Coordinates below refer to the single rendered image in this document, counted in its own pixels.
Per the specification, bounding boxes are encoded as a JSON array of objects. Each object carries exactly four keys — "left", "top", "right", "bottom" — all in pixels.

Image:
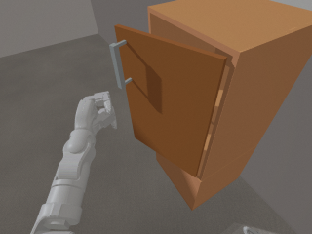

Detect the handle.
[{"left": 109, "top": 40, "right": 133, "bottom": 89}]

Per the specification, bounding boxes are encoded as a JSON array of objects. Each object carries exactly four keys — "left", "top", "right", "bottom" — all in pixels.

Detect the robot left forearm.
[{"left": 30, "top": 129, "right": 97, "bottom": 234}]

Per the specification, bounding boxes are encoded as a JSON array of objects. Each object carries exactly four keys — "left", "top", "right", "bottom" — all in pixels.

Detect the robot left hand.
[{"left": 74, "top": 91, "right": 117, "bottom": 136}]

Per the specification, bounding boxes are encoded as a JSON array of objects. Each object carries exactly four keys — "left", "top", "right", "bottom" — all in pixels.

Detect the cupboard door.
[{"left": 114, "top": 24, "right": 228, "bottom": 177}]

